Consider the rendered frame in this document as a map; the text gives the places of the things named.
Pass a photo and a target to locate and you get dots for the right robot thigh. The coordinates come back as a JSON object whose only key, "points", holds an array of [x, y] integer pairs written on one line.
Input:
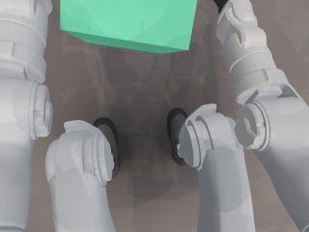
{"points": [[225, 197]]}

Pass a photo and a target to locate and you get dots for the right robot upper arm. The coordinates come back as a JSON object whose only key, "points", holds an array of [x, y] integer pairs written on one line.
{"points": [[277, 131]]}

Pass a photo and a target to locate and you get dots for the right robot hand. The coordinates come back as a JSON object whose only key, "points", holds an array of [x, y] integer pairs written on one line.
{"points": [[220, 4]]}

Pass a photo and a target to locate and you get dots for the right robot forearm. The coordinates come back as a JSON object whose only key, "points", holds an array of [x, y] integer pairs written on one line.
{"points": [[250, 62]]}

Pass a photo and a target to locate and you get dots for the carton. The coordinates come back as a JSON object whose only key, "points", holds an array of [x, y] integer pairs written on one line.
{"points": [[154, 26]]}

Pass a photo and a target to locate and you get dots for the left robot upper arm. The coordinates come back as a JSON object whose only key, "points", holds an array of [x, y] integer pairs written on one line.
{"points": [[25, 115]]}

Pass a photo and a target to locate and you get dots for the left robot foot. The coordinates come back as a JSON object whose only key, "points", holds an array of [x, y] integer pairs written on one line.
{"points": [[107, 127]]}

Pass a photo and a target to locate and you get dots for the left robot forearm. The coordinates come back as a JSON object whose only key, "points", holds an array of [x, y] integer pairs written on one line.
{"points": [[23, 35]]}

